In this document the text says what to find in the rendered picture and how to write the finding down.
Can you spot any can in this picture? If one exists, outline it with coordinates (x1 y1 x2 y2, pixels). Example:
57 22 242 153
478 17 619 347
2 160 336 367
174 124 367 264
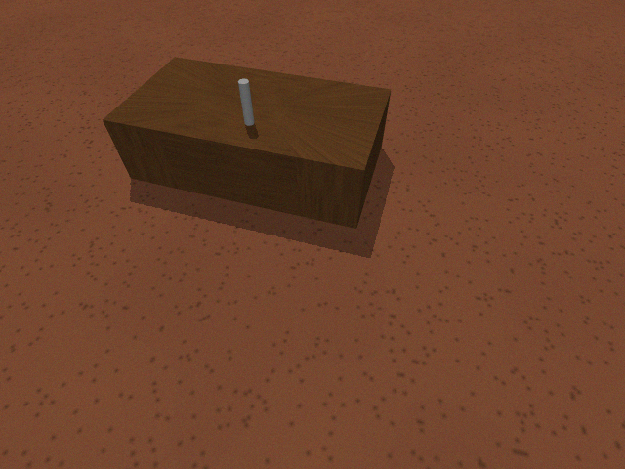
238 79 255 126

